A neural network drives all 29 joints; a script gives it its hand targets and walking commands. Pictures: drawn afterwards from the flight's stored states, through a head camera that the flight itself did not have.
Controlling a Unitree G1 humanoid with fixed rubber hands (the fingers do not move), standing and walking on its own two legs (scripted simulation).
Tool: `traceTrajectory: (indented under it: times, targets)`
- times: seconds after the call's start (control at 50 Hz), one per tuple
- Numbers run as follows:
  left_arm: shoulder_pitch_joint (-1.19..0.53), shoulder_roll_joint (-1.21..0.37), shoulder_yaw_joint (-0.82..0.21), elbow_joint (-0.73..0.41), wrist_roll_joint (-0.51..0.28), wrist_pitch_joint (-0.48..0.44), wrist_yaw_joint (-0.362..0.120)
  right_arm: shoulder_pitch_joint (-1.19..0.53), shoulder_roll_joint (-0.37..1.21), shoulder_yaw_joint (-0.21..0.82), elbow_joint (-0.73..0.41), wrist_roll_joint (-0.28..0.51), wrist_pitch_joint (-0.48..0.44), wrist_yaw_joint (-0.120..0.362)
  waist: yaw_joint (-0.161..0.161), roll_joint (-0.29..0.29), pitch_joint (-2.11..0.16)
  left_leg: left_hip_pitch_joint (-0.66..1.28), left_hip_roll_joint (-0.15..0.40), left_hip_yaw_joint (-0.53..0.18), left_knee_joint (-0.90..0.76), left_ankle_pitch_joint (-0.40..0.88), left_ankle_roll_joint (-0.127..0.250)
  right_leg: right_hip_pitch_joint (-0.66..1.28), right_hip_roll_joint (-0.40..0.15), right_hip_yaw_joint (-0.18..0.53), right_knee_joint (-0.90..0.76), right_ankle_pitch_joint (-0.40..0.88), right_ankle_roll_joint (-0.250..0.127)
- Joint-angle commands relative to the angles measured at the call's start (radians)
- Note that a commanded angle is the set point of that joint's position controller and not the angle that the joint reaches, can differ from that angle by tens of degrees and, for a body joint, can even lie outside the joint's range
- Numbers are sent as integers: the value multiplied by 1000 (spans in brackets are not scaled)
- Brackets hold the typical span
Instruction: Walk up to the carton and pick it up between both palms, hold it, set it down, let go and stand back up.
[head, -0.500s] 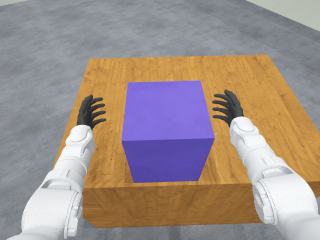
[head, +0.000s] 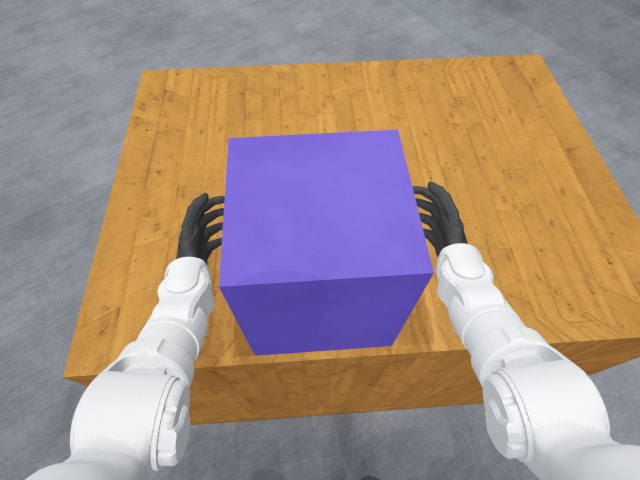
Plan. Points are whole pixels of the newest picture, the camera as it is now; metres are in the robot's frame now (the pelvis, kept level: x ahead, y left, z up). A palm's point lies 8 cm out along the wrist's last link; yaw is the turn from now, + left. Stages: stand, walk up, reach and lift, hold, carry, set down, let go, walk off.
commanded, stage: reach and lift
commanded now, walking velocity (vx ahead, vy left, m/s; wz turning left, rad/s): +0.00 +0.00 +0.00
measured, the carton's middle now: (319, 253) +0.41 +0.02 -0.01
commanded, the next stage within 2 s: none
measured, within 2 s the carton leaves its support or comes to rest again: leaves its support in 1.78 s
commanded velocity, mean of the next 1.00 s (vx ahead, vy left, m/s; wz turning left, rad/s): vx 0.00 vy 0.00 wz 0.00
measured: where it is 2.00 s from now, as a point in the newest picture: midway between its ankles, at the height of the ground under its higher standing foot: outside the picture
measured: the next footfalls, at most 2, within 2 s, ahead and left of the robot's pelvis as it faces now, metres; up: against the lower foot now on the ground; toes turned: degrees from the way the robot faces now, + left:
none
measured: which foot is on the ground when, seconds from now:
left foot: down 0.00-1.00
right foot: down 0.00-1.00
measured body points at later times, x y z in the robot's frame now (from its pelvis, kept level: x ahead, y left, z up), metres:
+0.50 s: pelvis +0.03 +0.00 +0.01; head +0.10 +0.01 +0.46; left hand +0.42 +0.17 +0.03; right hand +0.43 -0.14 +0.03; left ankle -0.02 +0.11 -0.74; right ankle +0.01 -0.12 -0.74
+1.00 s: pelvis +0.02 +0.01 +0.01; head +0.11 +0.00 +0.45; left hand +0.41 +0.18 +0.01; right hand +0.42 -0.13 -0.01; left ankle -0.02 +0.11 -0.74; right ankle +0.01 -0.12 -0.74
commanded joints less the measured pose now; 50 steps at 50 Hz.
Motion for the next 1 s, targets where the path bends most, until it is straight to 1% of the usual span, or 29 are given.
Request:
traceTrajectory:
  times: [0.0, 0.06, 0.1, 0.16, 0.22, 0.28, 0.34, 0.38, 0.44, 0.52, 0.58, 0.62, 0.66, 0.7, 0.76, 0.8, 0.84, 0.9, 0.98]
  targets:
    - [-375, 101, 56, -316, 67, -77, 38, -449, -102, -45, -289, -74, -105, -8, 27, 38, -846, 383, -20, -16, 87, 698, -102, 400, -12, 97, 49, 320, -20]
    - [-294, 54, 79, -384, 104, -54, 42, -398, -97, -37, -315, -100, -113, -21, 23, 4, -873, 437, -25, -11, 91, 805, -116, 439, 3, 88, 44, 416, -15]
    - [-237, 24, 96, -410, 130, -37, 36, -361, -82, -28, -327, -113, -113, -31, 21, -26, -834, 431, -32, -6, 77, 831, -118, 492, 10, 83, 45, 475, -8]
    - [-160, -27, 123, -429, 172, -16, 16, -301, -40, -14, -333, -129, -108, -48, 23, -64, -707, 402, -44, -1, 33, 801, -112, 566, 15, 81, 37, 508, 1]
    - [-109, -77, 144, -429, 217, -5, -7, -236, 19, -16, -310, -153, -96, -64, 22, -79, -521, 380, -50, 1, -18, 715, -103, 591, 17, 81, 2, 450, 4]
    - [-81, -115, 162, -422, 264, 8, -25, -169, 72, -35, -256, -184, -80, -79, 20, -60, -339, 382, -50, 5, -54, 639, -101, 570, 17, 83, -51, 345, -4]
    - [-82, -148, 171, -431, 306, 23, -35, -135, 116, -68, -223, -215, -68, -87, 19, -18, -229, 385, -48, 12, -75, 597, -102, 540, 13, 90, -99, 251, -18]
    - [-87, -164, 168, -440, 323, 31, -37, -130, 135, -89, -223, -230, -67, -88, 20, 7, -218, 382, -44, 15, -85, 589, -100, 535, 7, 95, -120, 221, -26]
    - [-112, -174, 168, -469, 348, 31, -27, -144, 150, -122, -249, -249, -74, -86, 25, 36, -284, 377, -39, 19, -97, 597, -95, 544, -4, 101, -135, 210, -33]
    - [-155, -192, 158, -502, 359, 17, -9, -208, 170, -149, -352, -274, -87, -71, 29, 43, -468, 366, -35, 22, -105, 625, -82, 574, -16, 98, -133, 248, -30]
    - [-182, -228, 149, -512, 356, 7, -4, -263, 190, -164, -438, -306, -93, -53, 26, 19, -609, 350, -34, 18, -110, 636, -71, 608, -20, 87, -120, 299, -20]
    - [-193, -269, 151, -497, 364, 2, -12, -287, 228, -164, -468, -336, -90, -34, 23, -2, -665, 330, -35, 16, -122, 622, -64, 634, -19, 77, -113, 326, -12]
    - [-201, -330, 158, -465, 385, -2, -32, -302, 293, -160, -465, -374, -83, -9, 18, -26, -674, 304, -39, 13, -141, 591, -55, 662, -16, 67, -112, 350, -2]
    - [-206, -410, 169, -423, 417, -6, -64, -310, 380, -153, -443, -417, -76, 21, 17, -45, -640, 271, -44, 10, -165, 552, -47, 694, -13, 60, -114, 369, 6]
    - [-217, -558, 160, -354, 453, -16, -123, -326, 536, -130, -402, -477, -70, 70, 15, -61, -559, 237, -50, 1, -204, 515, -34, 735, -7, 50, -120, 407, 14]
    - [-223, -615, 149, -322, 459, -24, -150, -323, 594, -116, -375, -502, -70, 91, 14, -65, -526, 237, -52, -5, -222, 519, -31, 752, -2, 44, -120, 438, 17]
    - [-229, -637, 143, -304, 460, -26, -162, -327, 616, -108, -359, -510, -70, 100, 14, -58, -513, 245, -53, -7, -233, 536, -31, 762, 3, 40, -119, 467, 19]
    - [-245, -654, 128, -306, 457, -16, -166, -341, 628, -100, -354, -506, -65, 105, 16, -37, -514, 274, -55, -8, -234, 564, -36, 754, 10, 38, -122, 482, 16]
    - [-279, -691, 80, -340, 440, 4, -160, -371, 647, -98, -371, -497, -52, 111, 14, -6, -554, 338, -51, -10, -212, 604, -49, 694, 20, 32, -139, 442, 5]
